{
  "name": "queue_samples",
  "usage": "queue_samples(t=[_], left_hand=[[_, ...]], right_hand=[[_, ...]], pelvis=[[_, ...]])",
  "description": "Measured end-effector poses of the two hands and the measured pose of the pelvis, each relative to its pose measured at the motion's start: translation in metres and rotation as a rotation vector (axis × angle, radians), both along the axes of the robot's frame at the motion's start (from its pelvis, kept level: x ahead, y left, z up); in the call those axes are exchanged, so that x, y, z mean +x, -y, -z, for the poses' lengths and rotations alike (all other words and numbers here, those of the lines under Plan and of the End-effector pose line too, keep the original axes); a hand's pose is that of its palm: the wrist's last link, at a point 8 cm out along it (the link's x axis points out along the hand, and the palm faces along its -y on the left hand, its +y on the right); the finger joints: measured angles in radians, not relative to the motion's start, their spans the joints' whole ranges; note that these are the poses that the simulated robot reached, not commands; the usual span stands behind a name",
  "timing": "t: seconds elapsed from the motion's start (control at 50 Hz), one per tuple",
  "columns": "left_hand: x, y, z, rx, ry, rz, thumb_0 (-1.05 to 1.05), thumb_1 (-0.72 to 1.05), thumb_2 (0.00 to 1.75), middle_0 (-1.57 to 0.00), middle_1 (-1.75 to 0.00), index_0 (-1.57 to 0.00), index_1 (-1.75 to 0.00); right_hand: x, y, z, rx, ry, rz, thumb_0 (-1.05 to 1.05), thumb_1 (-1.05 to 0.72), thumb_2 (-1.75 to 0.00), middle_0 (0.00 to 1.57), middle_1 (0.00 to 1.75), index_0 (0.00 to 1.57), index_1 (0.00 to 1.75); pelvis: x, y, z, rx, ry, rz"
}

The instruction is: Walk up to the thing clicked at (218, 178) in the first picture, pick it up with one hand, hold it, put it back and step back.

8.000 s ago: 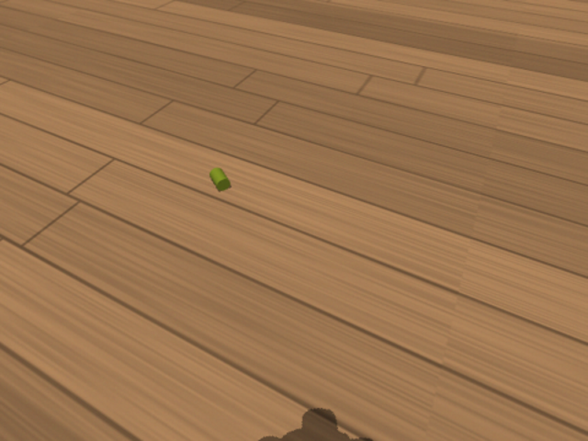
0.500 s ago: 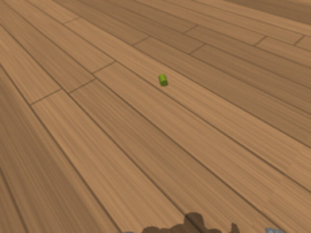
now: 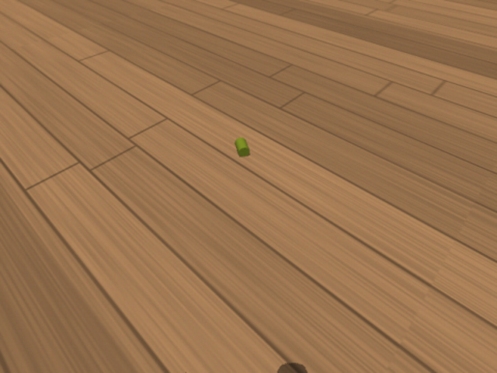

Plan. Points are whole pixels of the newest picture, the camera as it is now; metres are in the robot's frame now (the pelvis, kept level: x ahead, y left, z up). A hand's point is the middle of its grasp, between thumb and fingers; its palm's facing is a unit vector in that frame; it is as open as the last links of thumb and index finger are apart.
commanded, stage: walk up
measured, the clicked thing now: (242, 147) +1.53 +0.04 -0.74
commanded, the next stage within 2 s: stand in 0.16 s
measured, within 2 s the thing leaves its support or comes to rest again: neither
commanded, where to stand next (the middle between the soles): +0.06 +0.01 m, yaw +1 degrees
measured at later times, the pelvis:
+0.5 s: pelvis -0.01 +0.00 +0.01, yaw +1 degrees
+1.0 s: pelvis +0.00 +0.00 +0.01, yaw +1 degrees
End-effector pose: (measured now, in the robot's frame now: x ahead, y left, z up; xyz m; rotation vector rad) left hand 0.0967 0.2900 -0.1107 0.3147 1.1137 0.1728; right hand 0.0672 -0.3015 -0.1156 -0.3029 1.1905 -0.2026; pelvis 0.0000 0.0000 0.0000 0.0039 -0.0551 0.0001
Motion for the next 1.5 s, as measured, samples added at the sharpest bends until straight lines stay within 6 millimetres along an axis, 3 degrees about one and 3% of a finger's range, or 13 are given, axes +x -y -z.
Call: queue_samples(t=[0.36, 0.78, 0.94, 1.22, 1.5], left_hand=[[-0.027, -0.015, -0.004, 0.021, -0.103, -0.034, 0.01, 0.91, 0.9, -0.21, -0.3, -0.21, -0.3], [-0.055, -0.012, 0.0, 0.013, -0.163, -0.061, 0.01, 0.91, 0.9, -0.21, -0.3, -0.21, -0.3], [-0.046, -0.013, 0.001, 0.01, -0.168, -0.062, 0.01, 0.91, 0.9, -0.21, -0.3, -0.21, -0.3], [-0.016, -0.012, -0.003, 0.012, -0.101, -0.047, 0.01, 0.91, 0.9, -0.21, -0.3, -0.21, -0.3], [-0.022, -0.014, -0.003, 0.013, -0.116, -0.059, 0.01, 0.91, 0.9, -0.21, -0.3, -0.21, -0.3]], right_hand=[[0.004, -0.008, -0.003, 0.008, -0.02, -0.004, 0.01, -0.91, -0.9, 0.2, 0.3, 0.2, 0.3], [0.0, -0.006, -0.002, 0.008, -0.06, -0.013, 0.01, -0.91, -0.9, 0.2, 0.3, 0.2, 0.3], [0.001, -0.006, -0.001, 0.002, -0.085, -0.011, 0.01, -0.91, -0.9, 0.2, 0.3, 0.2, 0.29], [0.024, -0.01, -0.004, 0.005, -0.03, -0.021, 0.01, -0.91, -0.9, 0.2, 0.3, 0.2, 0.29], [0.025, -0.01, -0.004, 0.003, -0.037, -0.025, 0.01, -0.91, -0.9, 0.2, 0.3, 0.2, 0.29]], pelvis=[[-0.004, -0.004, -0.008, -0.003, -0.003, -0.007], [-0.005, -0.002, -0.009, -0.005, -0.022, -0.021], [0.002, -0.003, -0.009, -0.005, -0.028, -0.023], [0.011, -0.005, -0.009, -0.005, -0.021, -0.024], [0.011, -0.005, -0.01, -0.006, -0.02, -0.028]])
